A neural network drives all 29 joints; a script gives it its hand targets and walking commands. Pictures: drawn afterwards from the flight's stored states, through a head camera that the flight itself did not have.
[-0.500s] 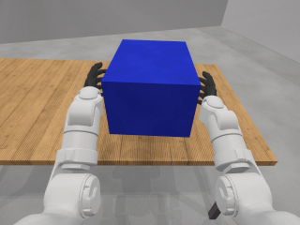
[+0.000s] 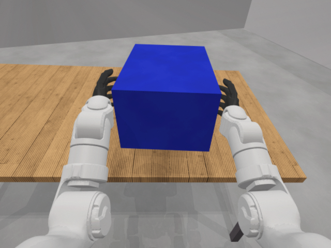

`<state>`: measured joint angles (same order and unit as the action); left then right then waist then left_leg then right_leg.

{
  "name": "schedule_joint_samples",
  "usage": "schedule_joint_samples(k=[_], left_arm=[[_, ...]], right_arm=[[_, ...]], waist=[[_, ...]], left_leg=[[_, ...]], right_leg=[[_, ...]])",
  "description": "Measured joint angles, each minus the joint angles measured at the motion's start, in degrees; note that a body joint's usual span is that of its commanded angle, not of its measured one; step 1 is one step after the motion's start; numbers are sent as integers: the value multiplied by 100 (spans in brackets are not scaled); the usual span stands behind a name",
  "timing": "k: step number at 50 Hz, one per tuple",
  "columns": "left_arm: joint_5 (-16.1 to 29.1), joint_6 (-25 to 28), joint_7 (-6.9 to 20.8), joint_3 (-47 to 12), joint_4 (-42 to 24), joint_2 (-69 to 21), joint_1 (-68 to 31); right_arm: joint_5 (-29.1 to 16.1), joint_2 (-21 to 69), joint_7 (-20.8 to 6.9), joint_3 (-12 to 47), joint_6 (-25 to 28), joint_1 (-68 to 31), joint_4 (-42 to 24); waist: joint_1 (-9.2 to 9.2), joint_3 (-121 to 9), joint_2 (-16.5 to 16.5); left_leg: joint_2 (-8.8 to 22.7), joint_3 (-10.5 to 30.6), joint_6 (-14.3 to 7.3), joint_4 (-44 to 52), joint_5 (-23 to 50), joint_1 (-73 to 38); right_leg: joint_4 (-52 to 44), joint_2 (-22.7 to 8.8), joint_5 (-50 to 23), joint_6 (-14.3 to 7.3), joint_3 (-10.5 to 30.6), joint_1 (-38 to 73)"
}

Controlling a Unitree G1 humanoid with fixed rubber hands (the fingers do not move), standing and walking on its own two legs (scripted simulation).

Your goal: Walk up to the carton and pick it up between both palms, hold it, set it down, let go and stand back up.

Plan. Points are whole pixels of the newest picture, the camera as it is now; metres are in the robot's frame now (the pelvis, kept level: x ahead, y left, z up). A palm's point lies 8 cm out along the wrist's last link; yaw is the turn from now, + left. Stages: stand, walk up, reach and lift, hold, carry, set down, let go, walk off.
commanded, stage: hold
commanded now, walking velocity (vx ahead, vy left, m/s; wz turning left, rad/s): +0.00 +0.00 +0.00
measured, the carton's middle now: (167, 91) +0.48 -0.02 +0.18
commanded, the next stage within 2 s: set down in 0.66 s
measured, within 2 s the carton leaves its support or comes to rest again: neither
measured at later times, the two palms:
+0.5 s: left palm (101, 101) +0.38 +0.14 +0.21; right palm (229, 110) +0.37 -0.17 +0.19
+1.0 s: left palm (105, 103) +0.40 +0.13 +0.19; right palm (226, 114) +0.38 -0.17 +0.17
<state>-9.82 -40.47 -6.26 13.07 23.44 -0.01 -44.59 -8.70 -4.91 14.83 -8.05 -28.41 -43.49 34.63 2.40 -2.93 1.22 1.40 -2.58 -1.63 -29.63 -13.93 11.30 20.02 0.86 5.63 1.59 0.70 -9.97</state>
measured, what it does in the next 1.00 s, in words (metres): stands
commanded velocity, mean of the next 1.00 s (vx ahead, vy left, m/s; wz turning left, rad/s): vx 0.00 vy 0.00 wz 0.00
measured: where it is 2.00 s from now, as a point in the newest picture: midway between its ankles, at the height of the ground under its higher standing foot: outside the picture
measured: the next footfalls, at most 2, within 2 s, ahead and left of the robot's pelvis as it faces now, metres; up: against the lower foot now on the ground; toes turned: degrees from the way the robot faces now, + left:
none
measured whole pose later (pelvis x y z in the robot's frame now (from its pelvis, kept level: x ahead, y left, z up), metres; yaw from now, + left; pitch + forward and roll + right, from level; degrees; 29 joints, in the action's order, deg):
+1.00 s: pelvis +0.01 +0.00 +0.00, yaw +0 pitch -4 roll -2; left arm -10.1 -27.3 -4.8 15.3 39.5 1.4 -47.8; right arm -1.8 -1.6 14.6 -12.7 -19.2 -43.9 42.6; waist 2.4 -2.9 1.2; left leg 1.3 -2.6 -1.6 -28.5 -13.8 11.0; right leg 19.0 0.8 5.6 1.6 0.7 -9.7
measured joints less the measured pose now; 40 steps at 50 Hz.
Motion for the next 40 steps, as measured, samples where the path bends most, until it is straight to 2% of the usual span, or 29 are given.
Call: schedule_joint_samples(k=[35,40], left_arm=[[-2,-1,-8,0,-4,-1,0],[-2,144,-5,-1,17,3,0]], right_arm=[[0,5,1,0,16,0,0],[1,10,13,0,141,0,-2]], waist=[[0,1,0],[0,1,0]], left_leg=[[0,0,0,1,8,-11],[-1,0,0,3,5,-11]], right_leg=[[-1,0,-5,0,0,12],[-5,0,-5,0,0,12]])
